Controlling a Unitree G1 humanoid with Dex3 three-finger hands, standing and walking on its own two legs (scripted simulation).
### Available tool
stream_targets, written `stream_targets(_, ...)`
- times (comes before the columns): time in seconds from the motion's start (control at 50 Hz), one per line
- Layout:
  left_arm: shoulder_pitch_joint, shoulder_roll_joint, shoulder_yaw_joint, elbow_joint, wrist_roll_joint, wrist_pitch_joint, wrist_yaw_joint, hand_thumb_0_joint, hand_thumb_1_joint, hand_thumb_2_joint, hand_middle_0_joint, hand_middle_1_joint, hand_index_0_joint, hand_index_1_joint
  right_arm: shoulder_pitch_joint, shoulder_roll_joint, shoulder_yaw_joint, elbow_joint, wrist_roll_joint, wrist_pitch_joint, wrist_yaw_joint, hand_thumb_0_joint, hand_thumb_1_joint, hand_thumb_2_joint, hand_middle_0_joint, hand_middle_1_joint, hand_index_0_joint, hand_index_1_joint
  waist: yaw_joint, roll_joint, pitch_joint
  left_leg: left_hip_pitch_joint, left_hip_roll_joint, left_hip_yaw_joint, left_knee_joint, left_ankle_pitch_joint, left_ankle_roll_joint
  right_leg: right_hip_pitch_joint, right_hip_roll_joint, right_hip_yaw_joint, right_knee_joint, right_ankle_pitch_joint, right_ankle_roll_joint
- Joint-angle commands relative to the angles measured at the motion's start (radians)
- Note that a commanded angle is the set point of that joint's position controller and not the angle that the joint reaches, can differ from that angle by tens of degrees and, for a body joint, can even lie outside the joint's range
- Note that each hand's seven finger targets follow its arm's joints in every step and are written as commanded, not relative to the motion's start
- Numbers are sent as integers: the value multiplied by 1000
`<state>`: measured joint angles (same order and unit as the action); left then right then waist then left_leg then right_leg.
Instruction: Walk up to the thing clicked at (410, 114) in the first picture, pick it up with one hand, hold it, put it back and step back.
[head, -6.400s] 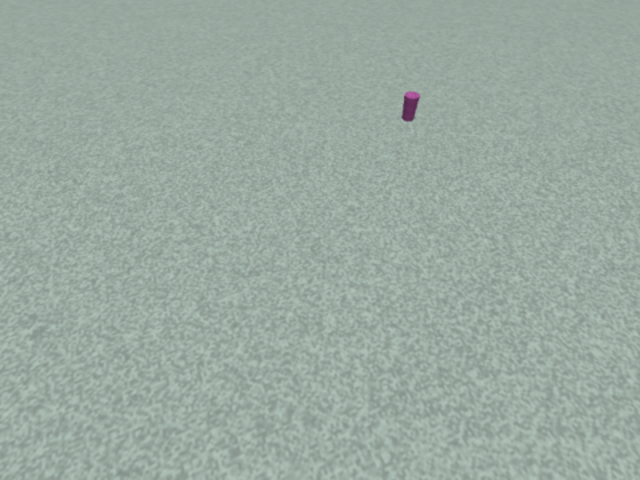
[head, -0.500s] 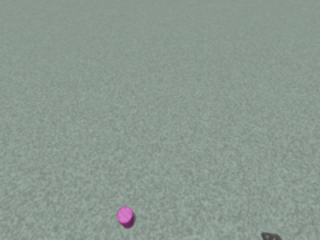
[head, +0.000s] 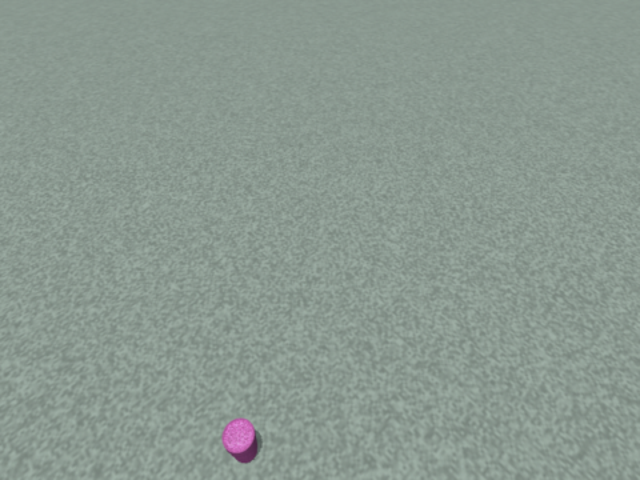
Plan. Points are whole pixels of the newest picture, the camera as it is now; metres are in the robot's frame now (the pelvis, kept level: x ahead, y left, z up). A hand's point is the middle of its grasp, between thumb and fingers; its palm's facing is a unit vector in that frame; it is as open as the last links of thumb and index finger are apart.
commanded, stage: walk up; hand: left
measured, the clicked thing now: (242, 443) +0.36 +0.23 -0.71
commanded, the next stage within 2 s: stand in 0.30 s
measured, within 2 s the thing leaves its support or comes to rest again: neither
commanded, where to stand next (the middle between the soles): +0.03 +0.01 m, yaw +0 degrees
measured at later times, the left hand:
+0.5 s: hand out of the picture +0.08 +0.25 -0.16, palm faces +0.00 -0.94 -0.34, open 7.4 cm
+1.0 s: hand out of the picture +0.09 +0.25 -0.16, palm faces -0.01 -0.94 -0.34, open 7.4 cm
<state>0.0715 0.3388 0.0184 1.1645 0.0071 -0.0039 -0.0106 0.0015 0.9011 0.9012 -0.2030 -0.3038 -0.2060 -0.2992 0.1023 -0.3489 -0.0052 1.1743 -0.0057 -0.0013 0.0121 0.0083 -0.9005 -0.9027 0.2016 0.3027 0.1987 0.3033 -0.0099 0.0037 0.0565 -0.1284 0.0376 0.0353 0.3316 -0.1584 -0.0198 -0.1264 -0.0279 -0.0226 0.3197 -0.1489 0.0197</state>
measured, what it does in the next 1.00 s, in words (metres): stands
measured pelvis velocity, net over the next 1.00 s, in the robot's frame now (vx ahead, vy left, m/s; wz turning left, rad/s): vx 0.01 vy -0.01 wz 0.01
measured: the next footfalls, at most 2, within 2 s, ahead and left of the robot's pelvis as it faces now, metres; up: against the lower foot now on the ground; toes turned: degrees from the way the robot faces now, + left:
none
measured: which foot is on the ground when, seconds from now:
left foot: down 0.00-1.00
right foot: down 0.00-1.00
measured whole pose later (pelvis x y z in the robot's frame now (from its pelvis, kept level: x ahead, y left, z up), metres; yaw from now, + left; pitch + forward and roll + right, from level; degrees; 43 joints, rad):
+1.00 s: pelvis +0.01 -0.01 +0.00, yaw +1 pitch -2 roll +0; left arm 0.10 0.35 0.00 1.14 0.01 -0.01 -0.01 0.00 0.90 0.90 -0.20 -0.30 -0.21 -0.30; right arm 0.10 -0.35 0.00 1.15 -0.01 0.00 0.01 0.01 -0.90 -0.90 0.20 0.30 0.20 0.30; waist 0.00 0.00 0.05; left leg -0.12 0.04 0.02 0.31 -0.17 -0.03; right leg -0.12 -0.02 -0.04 0.32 -0.17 0.01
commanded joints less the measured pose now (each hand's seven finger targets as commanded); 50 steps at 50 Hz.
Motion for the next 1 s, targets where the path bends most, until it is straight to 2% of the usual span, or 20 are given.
stream_targets(0.0,-57,216,35,-65,2,-21,12,0,900,900,-200,-300,-200,-300,-64,-215,-34,-64,-2,-29,-14,0,-900,-900,200,300,200,300,6,-5,-94,-9,94,-101,-67,20,34,22,-101,87,-57,27,-32)
stream_targets(0.22,-39,210,34,-67,0,-19,8,0,900,900,-200,-300,-200,-300,-61,-211,-34,-76,-3,-32,-14,0,-900,-900,200,300,200,300,9,6,-67,-9,91,-107,-78,-9,34,-10,-95,88,-57,5,-28)
stream_targets(0.28,-32,219,27,-73,4,-22,12,0,900,900,-200,-300,-200,-300,-63,-210,-37,-81,-6,-27,-15,0,-900,-900,200,300,200,300,4,-17,-60,-4,101,-108,-82,4,28,-21,-105,83,-61,-14,-27)
stream_targets(0.3,-46,226,29,-76,3,-22,14,0,900,900,-200,-300,-200,-300,-55,-208,-38,-81,-7,-27,-16,0,-900,-900,200,300,200,300,-1,-19,-72,4,102,-109,-81,46,27,-12,-105,84,-53,-1,-30)
stream_targets(0.36,-38,221,25,-81,1,-24,13,0,900,900,-200,-300,-200,-300,-58,-213,-38,-81,-7,-29,-15,0,-900,-900,200,300,200,300,-1,14,-89,20,101,-102,-75,42,25,-12,-110,88,-55,14,-30)
stream_targets(0.38,-33,223,24,-81,2,-25,14,0,900,900,-200,-300,-200,-300,-60,-211,-38,-80,-7,-29,-15,0,-900,-900,200,300,200,300,1,11,-89,19,106,-107,-75,79,25,0,-109,82,-50,25,-30)
stream_targets(0.42,-32,221,21,-80,1,-25,14,0,900,900,-200,-300,-200,-300,-58,-213,-39,-80,-5,-28,-16,0,-900,-900,200,300,200,300,-1,4,-92,21,102,-99,-71,67,25,-3,-112,86,-55,33,-29)
stream_targets(0.44,-27,222,20,-84,2,-27,14,0,900,900,-200,-300,-200,-300,-63,-212,-39,-80,-6,-29,-15,0,-900,-900,200,300,200,300,2,1,-100,36,107,-103,-69,92,25,-3,-112,85,-50,49,-31)
stream_targets(0.52,-22,224,16,-83,2,-28,17,0,900,900,-200,-300,-200,-300,-71,-210,-40,-83,-4,-24,-13,0,-900,-900,200,300,200,300,0,-11,-92,31,104,-100,-61,85,26,-5,-112,82,-57,36,-31)
stream_targets(0.54,-23,219,15,-81,1,-28,15,0,900,900,-200,-300,-200,-300,-55,-211,-37,-77,-5,-24,-13,0,-900,-900,200,300,200,300,-1,-1,-78,10,96,-97,-67,49,24,-8,-111,86,-67,10,-26)
stream_targets(0.58,-23,229,17,-82,0,-28,15,0,900,900,-200,-300,-200,-300,-55,-210,-38,-76,-5,-24,-12,0,-900,-900,200,300,200,300,-2,-3,-80,11,98,-101,-70,38,24,-3,-114,92,-67,0,-30)
stream_targets(0.62,-14,227,16,-83,0,-29,15,0,900,900,-200,-300,-200,-300,-67,-213,-38,-77,-4,-25,-12,0,-900,-900,200,300,200,300,7,0,-86,25,102,-102,-67,71,26,-3,-114,88,-60,36,-31)
stream_targets(0.7,-16,233,18,-85,2,-26,16,0,900,900,-200,-300,-200,-300,-62,-212,-37,-78,-4,-24,-12,0,-900,-900,200,300,200,300,4,-2,-72,11,96,-102,-69,38,23,-12,-109,86,-65,-11,-31)
stream_targets(0.78,-12,232,16,-88,2,-29,16,0,900,900,-200,-300,-200,-300,-61,-209,-36,-79,-5,-24,-11,0,-900,-900,200,300,200,300,7,-9,-79,18,101,-103,-63,65,25,-1,-112,84,-60,11,-33)
stream_targets(0.86,-13,236,17,-90,3,-31,18,0,900,900,-200,-300,-200,-300,-55,-211,-37,-82,-5,-24,-13,0,-900,-900,200,300,200,300,4,-10,-104,30,104,-100,-53,132,25,29,-116,79,-49,107,-34)
stream_targets(0.94,-13,225,14,-89,0,-27,18,0,900,900,-200,-300,-200,-300,-50,-215,-35,-79,-4,-25,-16,0,-900,-900,200,300,200,300,4,15,-100,28,106,-99,-58,146,20,32,-113,73,-46,111,-34)
stream_targets(0.98,-18,232,15,-88,1,-26,18,0,900,900,-200,-300,-200,-300,-56,-208,-34,-81,-4,-23,-16,0,-900,-900,200,300,200,300,4,-7,-92,23,106,-101,-62,124,20,31,-112,73,-50,92,-34)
